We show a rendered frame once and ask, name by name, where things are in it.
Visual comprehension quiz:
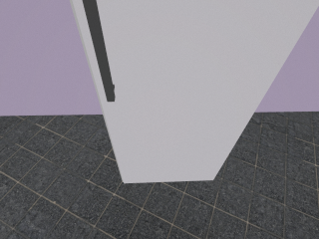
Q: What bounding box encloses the fridge door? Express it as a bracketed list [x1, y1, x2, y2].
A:
[72, 0, 319, 183]

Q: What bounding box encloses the handle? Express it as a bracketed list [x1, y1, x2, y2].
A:
[82, 0, 116, 102]

